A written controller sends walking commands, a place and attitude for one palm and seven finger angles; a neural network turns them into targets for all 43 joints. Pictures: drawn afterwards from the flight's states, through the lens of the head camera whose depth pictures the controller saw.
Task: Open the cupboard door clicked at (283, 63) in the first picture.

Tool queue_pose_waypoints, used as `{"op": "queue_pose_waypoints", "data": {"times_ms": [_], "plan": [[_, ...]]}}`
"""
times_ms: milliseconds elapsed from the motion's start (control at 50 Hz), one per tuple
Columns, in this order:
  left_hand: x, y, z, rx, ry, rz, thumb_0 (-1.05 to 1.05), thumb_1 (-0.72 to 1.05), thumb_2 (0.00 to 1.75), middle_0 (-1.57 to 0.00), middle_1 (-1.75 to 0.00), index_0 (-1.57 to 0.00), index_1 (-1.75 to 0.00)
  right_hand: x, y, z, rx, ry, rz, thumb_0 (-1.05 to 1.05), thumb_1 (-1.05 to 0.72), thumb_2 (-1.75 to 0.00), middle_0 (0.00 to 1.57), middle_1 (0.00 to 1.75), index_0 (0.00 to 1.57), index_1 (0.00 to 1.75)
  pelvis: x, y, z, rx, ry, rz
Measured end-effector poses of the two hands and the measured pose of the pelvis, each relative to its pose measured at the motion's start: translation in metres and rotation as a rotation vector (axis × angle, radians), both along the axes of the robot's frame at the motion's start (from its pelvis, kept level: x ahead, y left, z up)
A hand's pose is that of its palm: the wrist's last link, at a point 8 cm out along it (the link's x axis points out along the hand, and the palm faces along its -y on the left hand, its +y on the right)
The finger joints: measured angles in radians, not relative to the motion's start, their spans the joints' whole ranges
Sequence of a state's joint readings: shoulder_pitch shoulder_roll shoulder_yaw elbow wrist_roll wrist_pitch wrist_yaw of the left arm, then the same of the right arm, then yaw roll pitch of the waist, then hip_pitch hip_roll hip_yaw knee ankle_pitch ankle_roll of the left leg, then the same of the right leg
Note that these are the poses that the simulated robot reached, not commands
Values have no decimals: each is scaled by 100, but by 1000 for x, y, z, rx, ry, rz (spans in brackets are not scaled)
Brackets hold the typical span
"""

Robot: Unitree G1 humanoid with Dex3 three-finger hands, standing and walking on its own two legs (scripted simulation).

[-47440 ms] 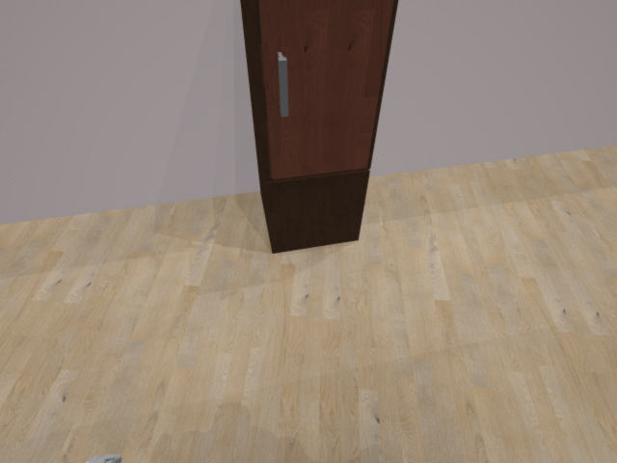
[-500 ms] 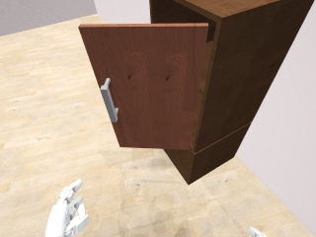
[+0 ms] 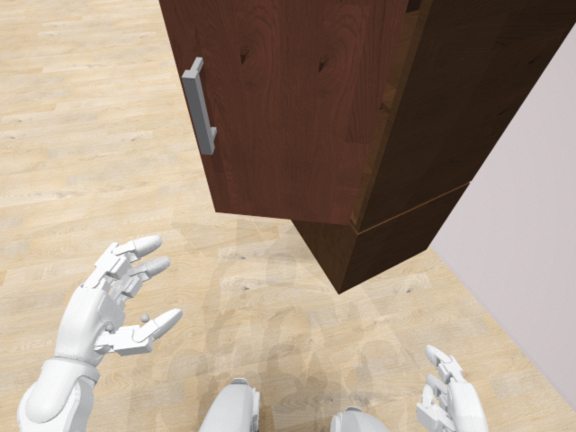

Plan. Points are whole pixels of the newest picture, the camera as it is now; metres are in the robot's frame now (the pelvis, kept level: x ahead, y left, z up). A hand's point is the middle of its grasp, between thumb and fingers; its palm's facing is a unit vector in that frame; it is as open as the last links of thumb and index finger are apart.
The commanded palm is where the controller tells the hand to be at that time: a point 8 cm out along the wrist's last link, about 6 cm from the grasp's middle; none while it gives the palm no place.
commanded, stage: raise the hand with hooked fingers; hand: left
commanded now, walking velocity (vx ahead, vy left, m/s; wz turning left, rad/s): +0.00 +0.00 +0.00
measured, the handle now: (203, 108) +0.60 +0.20 +0.09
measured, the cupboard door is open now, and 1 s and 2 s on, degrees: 56 56 56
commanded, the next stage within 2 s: move the hooked fingers beside the handle in 1.40 s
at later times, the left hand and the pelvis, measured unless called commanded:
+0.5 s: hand (99, 275) +0.28 +0.26 +0.08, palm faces -0.02 -1.00 -0.06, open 13.1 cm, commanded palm +0.26 +0.32 +0.09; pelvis +0.02 +0.03 +0.03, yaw -1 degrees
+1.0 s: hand (60, 235) +0.31 +0.31 +0.11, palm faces -0.02 -1.00 -0.05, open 14.0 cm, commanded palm +0.28 +0.35 +0.11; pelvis +0.02 +0.03 +0.04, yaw -1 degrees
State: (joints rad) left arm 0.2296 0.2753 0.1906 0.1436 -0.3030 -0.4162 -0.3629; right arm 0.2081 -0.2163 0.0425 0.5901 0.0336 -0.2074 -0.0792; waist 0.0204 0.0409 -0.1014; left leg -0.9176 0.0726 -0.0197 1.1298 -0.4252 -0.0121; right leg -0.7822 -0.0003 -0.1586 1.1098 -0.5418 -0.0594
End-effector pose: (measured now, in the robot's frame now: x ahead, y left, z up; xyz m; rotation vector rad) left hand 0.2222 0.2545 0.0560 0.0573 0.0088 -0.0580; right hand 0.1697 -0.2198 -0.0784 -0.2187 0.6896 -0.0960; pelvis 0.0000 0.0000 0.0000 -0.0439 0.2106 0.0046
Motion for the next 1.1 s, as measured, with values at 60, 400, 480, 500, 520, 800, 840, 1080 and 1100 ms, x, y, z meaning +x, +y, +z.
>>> {"op": "queue_pose_waypoints", "data": {"times_ms": [60,400,480,500,520,800,840,1080,1100], "plan": [[13,5,0,-16,58,-11,1,21,60,-24,-74,-25,-74,-21,1,-1,9,47,-44,2,-90,-90,20,30,20,30,1,5,6,4,-1,-10],[31,47,19,-5,27,29,0,-18,43,-27,-99,-28,-100,-25,-12,32,-96,42,-82,2,-90,-90,20,30,20,30,13,31,23,2,-13,-22],[35,56,26,-1,13,39,0,-27,39,-28,-105,-29,-106,-9,-2,40,-90,3,-51,2,-90,-90,20,30,20,30,15,34,27,-2,-22,-17],[37,59,28,-1,11,41,0,-30,38,-28,-107,-29,-107,-5,1,42,-87,-5,-42,2,-90,-90,20,30,20,30,15,35,27,-3,-24,-16],[38,62,30,0,10,44,0,-32,37,-28,-108,-29,-109,-2,4,43,-82,-11,-34,2,-90,-90,20,30,20,30,16,35,28,-3,-26,-15],[56,96,48,-6,22,51,-1,-48,30,-29,-119,-30,-119,6,20,47,-60,5,12,1,-90,-90,20,30,20,30,18,36,37,-9,-44,-7],[59,100,50,-6,23,49,-1,-49,30,-29,-119,-30,-119,2,17,47,-64,18,6,1,-90,-90,20,30,20,30,18,36,37,-8,-45,-8],[73,101,57,-18,27,21,-1,-50,30,-29,-119,-30,-120,-24,-5,47,-90,74,-45,1,-90,-90,20,30,20,30,20,32,41,-1,-43,-18],[73,99,56,-18,30,19,-1,-50,30,-29,-119,-30,-120,-25,-6,47,-91,75,-47,1,-90,-90,20,30,20,30,19,31,41,0,-42,-19]]}}
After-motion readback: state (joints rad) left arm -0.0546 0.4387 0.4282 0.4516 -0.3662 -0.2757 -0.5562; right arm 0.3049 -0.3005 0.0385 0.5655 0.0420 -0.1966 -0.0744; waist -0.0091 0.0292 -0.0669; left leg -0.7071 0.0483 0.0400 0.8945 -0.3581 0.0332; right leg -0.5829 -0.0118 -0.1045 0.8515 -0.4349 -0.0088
